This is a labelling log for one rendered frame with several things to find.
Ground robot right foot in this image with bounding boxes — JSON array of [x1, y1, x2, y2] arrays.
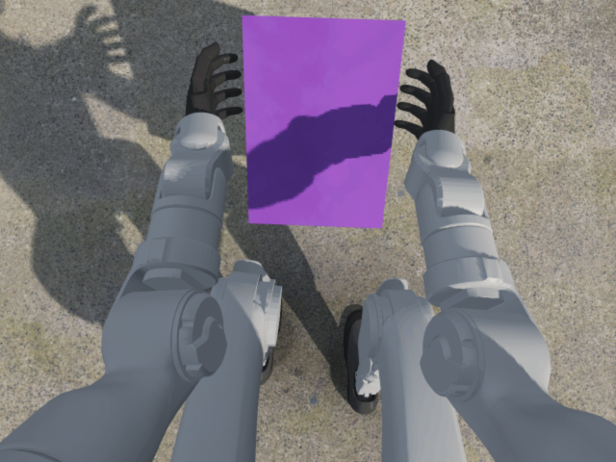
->
[[344, 309, 378, 415]]

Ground right robot hand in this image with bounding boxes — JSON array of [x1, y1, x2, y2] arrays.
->
[[394, 60, 455, 140]]

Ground carton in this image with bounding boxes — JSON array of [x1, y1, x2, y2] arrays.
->
[[242, 15, 406, 228]]

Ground left robot hand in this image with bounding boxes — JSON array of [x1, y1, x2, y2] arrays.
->
[[186, 42, 243, 120]]

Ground left robot forearm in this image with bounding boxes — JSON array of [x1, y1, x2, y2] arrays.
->
[[101, 113, 234, 361]]

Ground right robot forearm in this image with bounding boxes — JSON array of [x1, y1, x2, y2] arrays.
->
[[404, 130, 551, 361]]

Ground left robot thigh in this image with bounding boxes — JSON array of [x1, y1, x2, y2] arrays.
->
[[170, 271, 282, 462]]

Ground right robot upper arm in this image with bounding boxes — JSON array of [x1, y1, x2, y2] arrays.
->
[[420, 307, 616, 462]]

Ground left robot upper arm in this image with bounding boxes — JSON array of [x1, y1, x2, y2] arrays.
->
[[0, 289, 227, 462]]

